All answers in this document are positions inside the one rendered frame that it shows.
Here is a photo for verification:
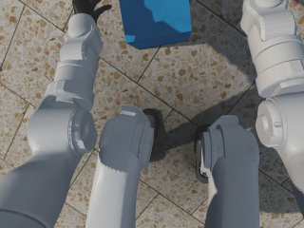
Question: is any left robot hand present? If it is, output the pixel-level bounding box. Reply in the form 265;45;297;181
72;0;112;24

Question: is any left robot upper arm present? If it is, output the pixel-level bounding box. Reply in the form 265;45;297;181
0;106;98;228

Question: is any right robot forearm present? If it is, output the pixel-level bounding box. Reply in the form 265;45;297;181
240;0;304;99

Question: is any robot foot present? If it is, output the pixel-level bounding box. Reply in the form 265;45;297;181
142;108;160;161
194;123;210;183

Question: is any robot left foot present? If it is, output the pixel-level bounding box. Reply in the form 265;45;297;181
142;108;160;161

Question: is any robot right foot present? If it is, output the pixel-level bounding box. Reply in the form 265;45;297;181
194;123;210;183

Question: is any left robot forearm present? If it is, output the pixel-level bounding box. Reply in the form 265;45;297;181
27;13;104;145

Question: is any right robot upper arm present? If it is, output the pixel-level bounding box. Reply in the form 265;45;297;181
256;92;304;218

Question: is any carton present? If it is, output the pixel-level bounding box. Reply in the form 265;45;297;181
119;0;192;49

